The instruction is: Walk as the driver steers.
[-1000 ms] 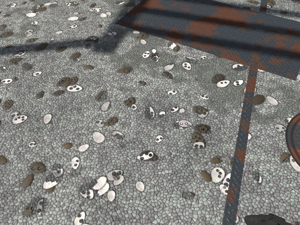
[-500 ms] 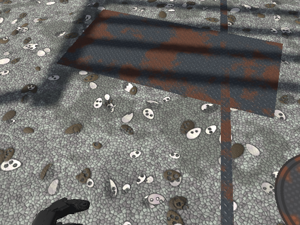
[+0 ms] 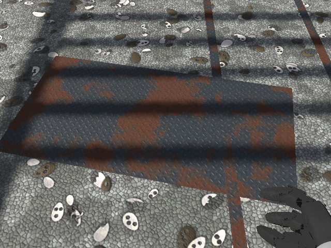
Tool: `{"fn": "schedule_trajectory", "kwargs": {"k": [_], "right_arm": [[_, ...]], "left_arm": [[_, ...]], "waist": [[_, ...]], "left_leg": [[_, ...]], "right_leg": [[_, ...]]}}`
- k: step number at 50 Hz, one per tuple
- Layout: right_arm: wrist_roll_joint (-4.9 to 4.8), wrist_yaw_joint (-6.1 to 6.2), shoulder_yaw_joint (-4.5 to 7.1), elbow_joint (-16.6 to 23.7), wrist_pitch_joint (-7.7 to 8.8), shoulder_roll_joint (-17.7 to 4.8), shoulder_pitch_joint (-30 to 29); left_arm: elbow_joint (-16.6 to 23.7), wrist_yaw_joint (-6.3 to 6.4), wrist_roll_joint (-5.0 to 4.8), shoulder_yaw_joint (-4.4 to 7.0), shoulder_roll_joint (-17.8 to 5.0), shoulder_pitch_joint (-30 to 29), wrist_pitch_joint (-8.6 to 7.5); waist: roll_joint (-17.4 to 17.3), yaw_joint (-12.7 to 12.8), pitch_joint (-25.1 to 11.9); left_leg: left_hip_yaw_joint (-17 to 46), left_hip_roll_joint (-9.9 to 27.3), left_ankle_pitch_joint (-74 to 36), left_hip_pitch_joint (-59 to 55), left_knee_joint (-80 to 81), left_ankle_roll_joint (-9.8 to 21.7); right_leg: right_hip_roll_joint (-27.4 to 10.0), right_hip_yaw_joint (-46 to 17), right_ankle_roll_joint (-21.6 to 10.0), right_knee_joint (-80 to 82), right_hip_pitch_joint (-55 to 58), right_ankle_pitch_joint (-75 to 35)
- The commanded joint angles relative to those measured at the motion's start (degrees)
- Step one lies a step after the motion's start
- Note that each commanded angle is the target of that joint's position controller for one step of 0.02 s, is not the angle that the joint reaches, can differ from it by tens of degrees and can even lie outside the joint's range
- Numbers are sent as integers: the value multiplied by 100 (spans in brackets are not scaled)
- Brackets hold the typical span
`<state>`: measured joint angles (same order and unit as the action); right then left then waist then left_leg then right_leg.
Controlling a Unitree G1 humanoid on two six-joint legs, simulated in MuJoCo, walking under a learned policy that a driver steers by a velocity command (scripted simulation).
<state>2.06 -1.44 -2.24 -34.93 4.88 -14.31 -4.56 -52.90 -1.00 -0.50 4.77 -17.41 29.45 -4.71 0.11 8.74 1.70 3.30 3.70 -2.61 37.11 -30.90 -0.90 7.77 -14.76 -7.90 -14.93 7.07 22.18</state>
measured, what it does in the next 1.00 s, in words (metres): walks ahead, turning right: left foot, then right foot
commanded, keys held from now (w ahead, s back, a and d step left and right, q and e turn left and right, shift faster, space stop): w+e+shift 0.04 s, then e+shift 0.48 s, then shift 0.10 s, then q+shift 0.38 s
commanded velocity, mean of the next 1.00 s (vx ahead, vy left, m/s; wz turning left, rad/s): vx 0.27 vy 0.00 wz -0.51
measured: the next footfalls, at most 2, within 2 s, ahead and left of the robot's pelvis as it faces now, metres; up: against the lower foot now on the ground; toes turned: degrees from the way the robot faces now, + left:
left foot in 0.04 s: +0.25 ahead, +0.16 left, +0.00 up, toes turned -5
right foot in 0.44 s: +0.48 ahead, -0.11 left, +0.00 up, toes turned -24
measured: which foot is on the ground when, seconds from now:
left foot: up 0.00-0.02, down 0.04-0.42, up 0.44-0.94, down 0.96-1.00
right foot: down 0.00-0.06, up 0.08-0.42, down 0.44-0.96, up 0.98-1.00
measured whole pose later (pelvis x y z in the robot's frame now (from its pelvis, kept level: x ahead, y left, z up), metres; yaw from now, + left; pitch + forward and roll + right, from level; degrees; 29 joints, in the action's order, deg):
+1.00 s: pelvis +0.43 +0.01 +0.00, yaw -24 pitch +0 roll -1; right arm 0.7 -0.5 2.2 -41.5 -2.6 -15.0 17.2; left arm -41.8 2.3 1.3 2.3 -15.2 9.4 2.1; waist 1.5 -1.6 0.8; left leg 2.1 -3.2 17.7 12.8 -31.8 3.6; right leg 4.5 -0.3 -2.0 -37.8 -22.2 19.1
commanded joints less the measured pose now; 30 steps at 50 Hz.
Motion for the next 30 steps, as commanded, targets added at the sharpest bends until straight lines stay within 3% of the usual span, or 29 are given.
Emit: {"fn": "schedule_trajectory", "kwargs": {"k": [1, 2, 3, 4, 5, 6, 7, 8, 9, 10, 11, 13, 15, 17, 19, 20, 21, 22, 23, 24, 25, 26, 27, 28, 30], "right_arm": [[-52, 182, 443, -59, 80, -1123, 1406], [-18, 300, 576, -310, 95, -1404, 2574], [193, 406, 684, -448, 119, -1764, 3663], [276, 337, 784, -345, 82, -2140, 2992], [192, 281, 719, -172, 47, -1421, 2416], [134, 246, 563, -175, 54, -847, 2109], [142, 220, 496, -310, 55, -611, 2121], [65, 235, 453, -497, 59, -524, 2328], [10, 222, 468, -622, 106, -612, 2419], [-86, 191, 467, -712, 129, -556, 2437], [-155, 189, 473, -751, 151, -554, 2348], [-195, 216, 516, -658, 142, -692, 1731], [-228, 208, 576, -612, 152, -822, 1334], [-252, 220, 662, -635, 140, -1023, 1472], [-354, 219, 741, -592, 66, -1226, 1602], [-387, 202, 771, -548, -11, -1306, 1656], [-370, 175, 772, -486, -96, -1283, 1660], [-192, 114, 680, -550, -198, -847, 2204], [-70, 158, 664, -380, -365, -786, 2974], [25, 234, 650, -254, -460, -909, 3156], [2, 294, 580, -172, -480, -935, 2847], [48, 324, 619, -142, -504, -1110, 2274], [54, 342, 631, -129, -544, -1086, 2099], [57, 357, 631, -204, -629, -1092, 2195], [26, 347, 599, -268, -743, -921, 2199]], "left_arm": [[453, 55, 50, 295, -1375, -534, -60], [543, 26, 97, 267, -1274, -821, -98], [748, 55, 109, 31, -322, -833, -133], [1117, 108, -213, -92, -60, 27, -75], [872, 214, 5, -38, -620, -447, 74], [890, 196, 88, 10, -699, -964, 156], [911, 150, 136, 31, -638, -1185, 225], [1016, 59, 233, 40, -520, -1473, 307], [1150, 0, 205, 8, -318, -1331, 403], [1255, -38, 214, -30, -228, -1475, 490], [1426, -86, 238, -52, -173, -1716, 537], [1767, -210, 233, -121, -121, -2038, 544], [1765, -342, 198, -175, -57, -1967, 537], [1718, -383, 206, -141, -177, -1847, 572], [1661, -324, 282, -50, -398, -1499, 603], [1585, -267, 322, 26, -542, -1103, 583], [1389, -160, 359, 139, -735, -476, 538], [1383, 7, 271, 233, -1107, -816, 509], [1735, 1, 154, 313, -1670, -985, 561], [1960, -26, -12, 415, -1767, -910, 577], [2109, 65, 63, 390, -1582, -1352, 646], [2095, 99, 87, 276, -1117, -1661, 676], [1985, 121, 99, 185, -882, -1843, 663], [1914, 125, 99, 146, -776, -1847, 637], [1761, 95, 131, 121, -726, -1696, 565]], "waist": [[210, -1251, -820], [199, -1875, -1369], [-777, -2017, -2085], [-2604, -1151, -2777], [-1187, -1202, -1922], [-517, -1238, -1182], [-123, -1173, -785], [-94, -1156, -478], [-774, -1000, -458], [-876, -924, -366], [-875, -864, -223], [-804, -593, -89], [-784, -414, -190], [-630, -375, -275], [-495, -225, -458], [-427, -69, -657], [-161, 186, -909], [881, -254, -632], [1048, -733, -1071], [623, -549, -2209], [556, -580, -2049], [-1, -657, -1247], [32, -857, -809], [21, -969, -632], [-160, -973, -768]], "left_leg": [[-309, -512, 668, -3291, 185, 156], [-67, -111, 1243, -4649, -77, 234], [1427, 1474, 2488, -5859, -37, 369], [4688, 2828, 2181, -6429, 1111, 1090], [4047, 2456, 1671, -5656, 1083, 1130], [2637, 2125, 171, -4916, 860, 1069], [1747, 1875, -1363, -4357, 789, 1023], [913, 1492, -2129, -3980, 888, 835], [663, 1623, -2547, -3835, 861, 854], [453, 1607, -2724, -3700, 956, 803], [158, 1579, -2793, -3498, 1131, 771], [-583, 1368, -2610, -2846, 1455, 662], [-1467, 900, -2024, -2192, 1366, 412], [-1669, 935, -2280, -2203, 922, 306], [-1675, 1105, -2991, -2530, -77, 242], [-1640, 1171, -2864, -2477, -982, 213], [-1599, 1045, -1816, -2085, -2344, 80], [-1720, 265, 3210, -1122, -3928, -103], [-1151, -292, 4743, -201, -5806, -393], [-150, -230, 4222, 114, -6080, -476], [79, -210, 3756, 378, -5771, -418], [193, 16, 3337, 287, -5009, -363], [154, 75, 3133, 18, -4436, -312], [65, 137, 2975, -409, -4024, -279], [-82, 60, 2765, -1011, -3601, -207]], "right_leg": [[-877, -596, -83, -1867, -1381, -5386], [-649, -482, 4, -3312, -2121, -4823], [-255, 13, 19, -5391, -3082, -1154], [135, 685, 226, -6796, -4508, 927], [-479, 807, 218, -6939, -4972, 340], [-678, 972, 306, -6643, -4946, -51], [-800, 1053, 394, -6491, -4853, -57], [-933, 1081, 409, -6208, -4806, 15], [-966, 1096, 496, -6072, -4829, 106], [-1064, 1119, 513, -5853, -4903, 152], [-1072, 1167, 539, -5563, -4969, -26], [-1079, 1383, 550, -4312, -4490, -849], [-856, 1814, 477, -2894, -3162, -2300], [-606, 2136, 368, -2537, -2495, -2586], [-398, 2214, 108, -2375, -2078, -2233], [-295, 2137, -66, -2224, -1597, -2031], [-222, 1898, -250, -1863, -849, -2055], [-908, 970, -426, -1572, -441, -4388], [-2294, -1369, -1260, -2074, 134, -8208], [-2718, -2212, -1920, -1457, 668, -7571], [-2709, -2669, -1947, -682, 171, -4311], [-2227, -2232, -1558, -339, -739, -2763], [-1892, -1780, -1237, -260, -1332, -2620], [-1728, -1288, -1020, -291, -1819, -3115], [-1497, -807, -787, -476, -2252, -4203]]}}
Velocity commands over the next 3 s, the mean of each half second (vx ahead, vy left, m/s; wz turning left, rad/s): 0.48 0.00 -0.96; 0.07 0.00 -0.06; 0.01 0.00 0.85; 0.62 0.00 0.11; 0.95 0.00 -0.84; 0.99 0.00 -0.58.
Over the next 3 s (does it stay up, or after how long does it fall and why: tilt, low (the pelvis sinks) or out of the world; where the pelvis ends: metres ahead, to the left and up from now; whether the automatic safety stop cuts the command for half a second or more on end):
stays up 1.38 -0.19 0.01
